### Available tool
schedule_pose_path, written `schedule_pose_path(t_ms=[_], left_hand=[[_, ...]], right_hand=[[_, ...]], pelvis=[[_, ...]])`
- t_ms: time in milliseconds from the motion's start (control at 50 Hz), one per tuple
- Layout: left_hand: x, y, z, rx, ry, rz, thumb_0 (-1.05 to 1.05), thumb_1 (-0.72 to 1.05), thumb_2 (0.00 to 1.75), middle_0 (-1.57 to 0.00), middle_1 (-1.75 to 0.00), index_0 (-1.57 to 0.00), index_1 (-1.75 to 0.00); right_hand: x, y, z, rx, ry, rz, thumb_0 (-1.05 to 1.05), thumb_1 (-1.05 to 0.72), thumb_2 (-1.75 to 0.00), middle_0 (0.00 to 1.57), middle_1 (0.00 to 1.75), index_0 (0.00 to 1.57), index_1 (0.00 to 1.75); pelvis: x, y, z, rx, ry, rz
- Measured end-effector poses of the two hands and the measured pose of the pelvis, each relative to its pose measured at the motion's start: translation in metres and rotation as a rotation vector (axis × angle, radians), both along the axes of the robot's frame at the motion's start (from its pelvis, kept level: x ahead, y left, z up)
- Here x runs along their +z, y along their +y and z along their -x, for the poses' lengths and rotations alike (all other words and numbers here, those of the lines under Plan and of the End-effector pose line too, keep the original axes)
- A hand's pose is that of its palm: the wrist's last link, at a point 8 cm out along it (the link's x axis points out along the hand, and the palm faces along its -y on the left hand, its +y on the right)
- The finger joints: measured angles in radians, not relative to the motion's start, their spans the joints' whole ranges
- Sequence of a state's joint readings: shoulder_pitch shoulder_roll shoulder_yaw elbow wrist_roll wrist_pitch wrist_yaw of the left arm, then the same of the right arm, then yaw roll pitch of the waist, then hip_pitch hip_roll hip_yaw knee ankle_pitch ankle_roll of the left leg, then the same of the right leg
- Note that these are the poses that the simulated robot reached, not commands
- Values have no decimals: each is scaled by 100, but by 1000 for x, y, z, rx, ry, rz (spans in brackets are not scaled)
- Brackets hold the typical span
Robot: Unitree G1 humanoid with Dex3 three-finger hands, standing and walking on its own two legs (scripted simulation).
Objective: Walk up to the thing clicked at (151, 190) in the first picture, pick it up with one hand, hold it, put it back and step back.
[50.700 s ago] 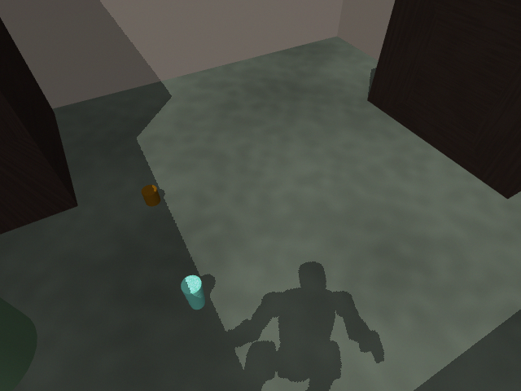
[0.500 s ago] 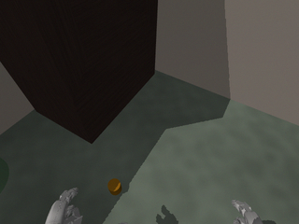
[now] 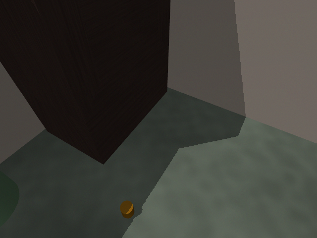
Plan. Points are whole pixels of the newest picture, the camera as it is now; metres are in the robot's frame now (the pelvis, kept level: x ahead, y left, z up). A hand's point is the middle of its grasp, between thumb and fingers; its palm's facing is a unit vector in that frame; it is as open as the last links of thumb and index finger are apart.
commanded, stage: stand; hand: left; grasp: from above
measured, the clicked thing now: (127, 209) +0.43 +0.21 -0.73
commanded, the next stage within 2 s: step back in 1.88 s
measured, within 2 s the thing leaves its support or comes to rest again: neither
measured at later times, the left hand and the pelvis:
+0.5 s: hand out of the picture +0.05 +0.23 -0.16, palm faces +0.02 -0.94 -0.33, open 7.4 cm; pelvis +0.00 -0.01 +0.01, yaw +0 degrees
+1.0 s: hand out of the picture +0.08 +0.22 -0.15, palm faces +0.00 -0.94 -0.33, open 7.4 cm; pelvis +0.01 -0.02 +0.01, yaw +0 degrees
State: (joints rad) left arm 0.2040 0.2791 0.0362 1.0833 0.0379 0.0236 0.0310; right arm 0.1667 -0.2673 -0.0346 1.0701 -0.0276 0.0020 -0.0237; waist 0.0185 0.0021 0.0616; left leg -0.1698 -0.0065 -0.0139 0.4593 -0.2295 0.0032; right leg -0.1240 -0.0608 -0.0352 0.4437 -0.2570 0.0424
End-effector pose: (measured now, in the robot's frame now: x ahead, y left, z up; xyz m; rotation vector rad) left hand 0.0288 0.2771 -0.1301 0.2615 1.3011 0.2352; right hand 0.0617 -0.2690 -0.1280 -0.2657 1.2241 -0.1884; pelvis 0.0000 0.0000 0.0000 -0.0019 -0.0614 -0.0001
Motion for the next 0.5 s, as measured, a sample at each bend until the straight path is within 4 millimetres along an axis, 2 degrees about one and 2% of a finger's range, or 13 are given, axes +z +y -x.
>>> schedule_pose_path(t_ms=[500], left_hand=[[11, -3, -18, -18, -26, -15, 0, 90, 90, -20, -30, -20, -30]], right_hand=[[6, -26, 10, -12, 35, 19, 1, -91, -89, 21, 30, 20, 30]], pelvis=[[6, -12, 3, 4, -6, 1]])
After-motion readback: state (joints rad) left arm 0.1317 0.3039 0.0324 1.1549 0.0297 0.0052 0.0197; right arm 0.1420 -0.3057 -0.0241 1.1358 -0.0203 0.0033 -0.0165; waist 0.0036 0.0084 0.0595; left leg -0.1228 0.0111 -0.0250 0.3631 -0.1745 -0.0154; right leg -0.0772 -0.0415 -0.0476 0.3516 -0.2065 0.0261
